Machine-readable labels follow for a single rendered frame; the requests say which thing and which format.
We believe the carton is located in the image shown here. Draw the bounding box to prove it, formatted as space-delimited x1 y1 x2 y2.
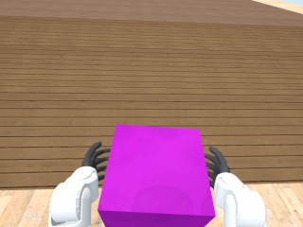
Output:
98 124 216 227

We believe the left robot hand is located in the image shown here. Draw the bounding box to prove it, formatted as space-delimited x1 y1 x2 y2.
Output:
81 141 111 181

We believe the right robot forearm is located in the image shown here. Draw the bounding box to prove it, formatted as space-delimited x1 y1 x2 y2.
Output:
214 172 267 227

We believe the right robot hand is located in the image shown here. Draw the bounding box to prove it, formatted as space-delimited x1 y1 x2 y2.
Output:
204 147 230 190

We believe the left robot forearm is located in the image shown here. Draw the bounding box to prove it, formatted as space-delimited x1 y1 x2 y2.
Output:
48 166 99 227

